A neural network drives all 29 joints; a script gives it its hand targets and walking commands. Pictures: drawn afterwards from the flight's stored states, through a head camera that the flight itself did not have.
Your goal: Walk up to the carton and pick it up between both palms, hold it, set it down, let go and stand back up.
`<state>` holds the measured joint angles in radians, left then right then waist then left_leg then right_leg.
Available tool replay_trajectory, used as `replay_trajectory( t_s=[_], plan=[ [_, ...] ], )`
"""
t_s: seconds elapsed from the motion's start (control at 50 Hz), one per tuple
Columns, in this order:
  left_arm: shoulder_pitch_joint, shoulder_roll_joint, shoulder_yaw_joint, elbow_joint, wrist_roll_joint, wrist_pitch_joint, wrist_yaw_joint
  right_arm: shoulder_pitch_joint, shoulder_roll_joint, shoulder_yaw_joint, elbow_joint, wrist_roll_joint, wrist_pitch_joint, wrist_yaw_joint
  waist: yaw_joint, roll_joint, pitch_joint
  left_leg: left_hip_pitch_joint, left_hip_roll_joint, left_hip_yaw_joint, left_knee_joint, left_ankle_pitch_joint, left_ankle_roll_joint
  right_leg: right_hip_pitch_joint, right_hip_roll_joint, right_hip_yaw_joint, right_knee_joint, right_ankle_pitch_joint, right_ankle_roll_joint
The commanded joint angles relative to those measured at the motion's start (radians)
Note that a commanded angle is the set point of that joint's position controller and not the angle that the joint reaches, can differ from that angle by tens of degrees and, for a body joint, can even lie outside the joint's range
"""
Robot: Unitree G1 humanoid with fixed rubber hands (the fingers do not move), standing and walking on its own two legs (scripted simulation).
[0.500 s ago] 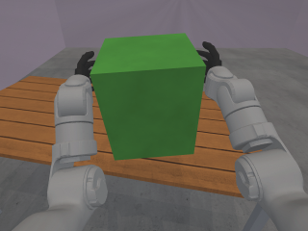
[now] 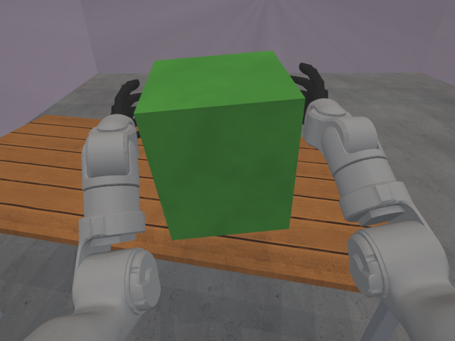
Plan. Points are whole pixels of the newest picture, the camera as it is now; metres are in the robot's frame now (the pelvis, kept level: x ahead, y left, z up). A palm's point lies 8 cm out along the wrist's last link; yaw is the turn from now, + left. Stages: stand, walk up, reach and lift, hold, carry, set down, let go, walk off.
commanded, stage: hold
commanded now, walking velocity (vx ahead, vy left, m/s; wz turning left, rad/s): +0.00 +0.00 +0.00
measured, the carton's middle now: (222, 145) +0.38 +0.01 +0.24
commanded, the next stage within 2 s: none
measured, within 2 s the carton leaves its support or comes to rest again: neither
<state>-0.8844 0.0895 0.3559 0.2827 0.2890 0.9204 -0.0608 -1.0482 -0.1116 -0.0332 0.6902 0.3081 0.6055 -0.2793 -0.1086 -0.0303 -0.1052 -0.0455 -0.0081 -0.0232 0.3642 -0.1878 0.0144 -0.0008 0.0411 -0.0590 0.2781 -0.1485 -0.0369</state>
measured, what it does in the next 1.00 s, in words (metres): stands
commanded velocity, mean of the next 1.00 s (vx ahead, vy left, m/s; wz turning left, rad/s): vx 0.00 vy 0.00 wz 0.00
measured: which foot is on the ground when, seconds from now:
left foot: down 0.00-1.00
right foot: down 0.00-1.00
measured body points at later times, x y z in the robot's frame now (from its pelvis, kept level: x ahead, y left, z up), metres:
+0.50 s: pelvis +0.00 +0.00 +0.00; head -0.10 +0.02 +0.44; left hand +0.38 +0.16 +0.30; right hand +0.38 -0.14 +0.32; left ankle +0.02 +0.11 -0.75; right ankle +0.01 -0.09 -0.75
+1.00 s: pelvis +0.00 +0.00 +0.00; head -0.09 +0.03 +0.44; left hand +0.38 +0.17 +0.29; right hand +0.38 -0.14 +0.31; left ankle +0.02 +0.11 -0.75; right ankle +0.01 -0.09 -0.75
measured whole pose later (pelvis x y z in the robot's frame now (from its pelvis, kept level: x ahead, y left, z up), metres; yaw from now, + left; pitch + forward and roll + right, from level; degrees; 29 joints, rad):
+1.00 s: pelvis +0.00 +0.00 +0.00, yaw +1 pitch -7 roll -1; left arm -0.88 0.10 0.35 0.28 0.27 0.91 -0.06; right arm -1.04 -0.11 -0.02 0.66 0.33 0.62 -0.30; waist -0.12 -0.04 -0.11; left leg -0.05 -0.01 -0.04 0.37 -0.20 0.01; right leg 0.00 0.04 -0.06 0.28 -0.16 -0.04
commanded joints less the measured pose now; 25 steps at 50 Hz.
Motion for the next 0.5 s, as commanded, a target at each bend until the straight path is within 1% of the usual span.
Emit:
replay_trajectory(
  t_s=[0.0, 0.02, 0.04, 0.06, 0.1, 0.12, 0.14, 0.16, 0.2, 0.22, 0.24, 0.26, 0.28, 0.3, 0.32, 0.34, 0.36, 0.38, 0.4, 0.42, 0.44, 0.46, 0.48],
  plan=[
    [-0.808, -0.547, -0.407, -0.130, -0.207, -0.094, -0.131, -0.700, 0.599, 0.261, -0.235, 0.166, -0.018, 0.143, -0.020, 0.072, -0.331, -0.006, -0.016, -0.016, -0.055, 0.206, -0.047, 0.135, 0.007, 0.039, 0.005, 0.271, 0.077],
    [-0.815, -0.551, -0.399, -0.138, -0.205, -0.094, -0.131, -0.709, 0.599, 0.269, -0.249, 0.170, -0.020, 0.143, -0.011, 0.077, -0.325, -0.013, -0.016, -0.012, -0.052, 0.200, -0.047, 0.137, 0.005, 0.040, 0.008, 0.269, 0.079],
    [-0.812, -0.546, -0.384, -0.112, -0.198, -0.093, -0.131, -0.715, 0.598, 0.264, -0.235, 0.157, -0.017, 0.142, -0.006, 0.062, -0.305, -0.014, -0.018, -0.008, -0.065, 0.158, -0.044, 0.121, 0.005, 0.034, -0.002, 0.226, 0.079],
    [-0.820, -0.542, -0.374, -0.096, -0.194, -0.092, -0.130, -0.715, 0.590, 0.244, -0.209, 0.161, -0.014, 0.146, -0.006, 0.073, -0.276, -0.030, -0.012, -0.015, -0.077, 0.126, -0.045, 0.109, 0.004, 0.034, -0.009, 0.181, 0.071],
    [-0.825, -0.524, -0.345, -0.063, -0.183, -0.092, -0.130, -0.742, 0.598, 0.237, -0.198, 0.149, -0.017, 0.152, 0.012, 0.045, -0.252, -0.066, -0.010, -0.009, -0.093, 0.063, -0.023, 0.105, -0.005, 0.044, -0.021, 0.120, 0.074],
    [-0.827, -0.532, -0.346, -0.047, -0.186, -0.095, -0.130, -0.742, 0.593, 0.226, -0.178, 0.143, -0.018, 0.154, 0.007, 0.053, -0.245, -0.079, -0.008, -0.009, -0.097, 0.043, -0.025, 0.097, -0.007, 0.043, -0.019, 0.101, 0.073],
    [-0.841, -0.533, -0.343, -0.039, -0.184, -0.098, -0.130, -0.754, 0.605, 0.224, -0.178, 0.142, -0.020, 0.157, 0.012, 0.062, -0.241, -0.087, -0.006, -0.008, -0.101, 0.037, -0.023, 0.096, -0.007, 0.046, -0.021, 0.092, 0.070],
    [-0.836, -0.531, -0.344, -0.027, -0.185, -0.099, -0.129, -0.762, 0.594, 0.218, -0.172, 0.136, -0.023, 0.158, 0.005, 0.065, -0.261, -0.083, -0.004, -0.011, -0.096, 0.045, -0.021, 0.104, -0.008, 0.050, -0.017, 0.105, 0.070],
    [-0.858, -0.530, -0.346, -0.040, -0.189, -0.110, -0.128, -0.740, 0.600, 0.211, -0.144, 0.135, -0.024, 0.159, 0.008, 0.072, -0.258, -0.079, -0.004, -0.008, -0.094, 0.069, -0.029, 0.105, 0.000, 0.046, -0.015, 0.118, 0.072],
    [-0.861, -0.538, -0.349, -0.037, -0.189, -0.112, -0.128, -0.740, 0.601, 0.208, -0.139, 0.134, -0.027, 0.160, 0.006, 0.085, -0.277, -0.069, -0.005, -0.012, -0.092, 0.079, -0.033, 0.106, -0.003, 0.042, -0.009, 0.134, 0.069],
    [-0.854, -0.527, -0.338, -0.022, -0.186, -0.114, -0.130, -0.750, 0.593, 0.206, -0.132, 0.137, -0.028, 0.159, 0.004, 0.072, -0.285, -0.074, -0.008, -0.012, -0.091, 0.067, -0.029, 0.113, -0.002, 0.043, -0.011, 0.120, 0.070],
    [-0.854, -0.525, -0.336, -0.012, -0.188, -0.115, -0.131, -0.748, 0.604, 0.209, -0.127, 0.137, -0.026, 0.157, 0.001, 0.059, -0.270, -0.078, -0.008, -0.009, -0.093, 0.075, -0.026, 0.103, -0.005, 0.046, -0.017, 0.132, 0.073],
    [-0.861, -0.522, -0.331, -0.007, -0.182, -0.116, -0.131, -0.749, 0.590, 0.203, -0.120, 0.127, -0.024, 0.157, -0.003, 0.064, -0.277, -0.066, -0.003, -0.016, -0.094, 0.056, -0.031, 0.102, -0.003, 0.048, -0.013, 0.117, 0.073],
    [-0.855, -0.523, -0.338, -0.004, -0.184, -0.119, -0.134, -0.751, 0.596, 0.200, -0.138, 0.131, -0.027, 0.157, 0.001, 0.064, -0.281, -0.069, -0.010, -0.012, -0.095, 0.059, -0.029, 0.096, -0.004, 0.048, -0.018, 0.118, 0.077],
    [-0.870, -0.533, -0.352, -0.024, -0.197, -0.123, -0.133, -0.774, 0.588, 0.197, -0.156, 0.140, -0.034, 0.155, -0.009, 0.080, -0.304, -0.072, -0.005, -0.017, -0.089, 0.071, -0.034, 0.111, -0.003, 0.049, -0.010, 0.123, 0.068],
    [-0.861, -0.541, -0.347, -0.014, -0.196, -0.123, -0.130, -0.767, 0.590, 0.201, -0.167, 0.135, -0.034, 0.152, -0.011, 0.085, -0.310, -0.065, -0.008, -0.011, -0.082, 0.086, -0.038, 0.111, -0.006, 0.051, -0.011, 0.138, 0.068],
    [-0.853, -0.525, -0.335, -0.001, -0.195, -0.122, -0.130, -0.761, 0.588, 0.198, -0.145, 0.141, -0.031, 0.151, 0.000, 0.076, -0.291, -0.067, -0.012, -0.019, -0.083, 0.075, -0.033, 0.106, -0.011, 0.053, -0.014, 0.134, 0.069],
    [-0.838, -0.531, -0.328, 0.020, -0.189, -0.120, -0.132, -0.755, 0.594, 0.201, -0.150, 0.144, -0.030, 0.149, -0.009, 0.068, -0.272, -0.061, -0.013, -0.014, -0.084, 0.073, -0.030, 0.090, -0.010, 0.055, -0.019, 0.127, 0.074],
    [-0.845, -0.528, -0.329, 0.008, -0.191, -0.123, -0.134, -0.756, 0.596, 0.199, -0.148, 0.136, -0.032, 0.148, -0.009, 0.050, -0.276, -0.063, -0.013, -0.017, -0.083, 0.065, -0.029, 0.087, -0.011, 0.054, -0.023, 0.121, 0.076],
    [-0.849, -0.526, -0.330, 0.020, -0.191, -0.124, -0.135, -0.771, 0.591, 0.195, -0.143, 0.129, -0.033, 0.146, -0.014, 0.055, -0.289, -0.067, -0.010, -0.019, -0.083, 0.056, -0.028, 0.088, -0.014, 0.056, -0.022, 0.108, 0.073],
    [-0.868, -0.531, -0.342, -0.017, -0.201, -0.132, -0.132, -0.765, 0.600, 0.202, -0.170, 0.140, -0.039, 0.146, -0.016, 0.065, -0.318, -0.059, -0.011, -0.020, -0.077, 0.083, -0.031, 0.107, -0.012, 0.055, -0.016, 0.134, 0.073],
    [-0.868, -0.531, -0.349, -0.016, -0.198, -0.133, -0.131, -0.770, 0.601, 0.207, -0.176, 0.140, -0.040, 0.144, -0.017, 0.076, -0.345, -0.052, -0.016, -0.018, -0.072, 0.090, -0.030, 0.116, -0.012, 0.058, -0.012, 0.155, 0.079],
    [-0.862, -0.533, -0.337, -0.009, -0.200, -0.132, -0.129, -0.773, 0.599, 0.212, -0.166, 0.146, -0.034, 0.142, -0.008, 0.073, -0.312, -0.060, -0.016, -0.020, -0.073, 0.094, -0.031, 0.114, -0.007, 0.056, -0.009, 0.161, 0.080]
  ],
)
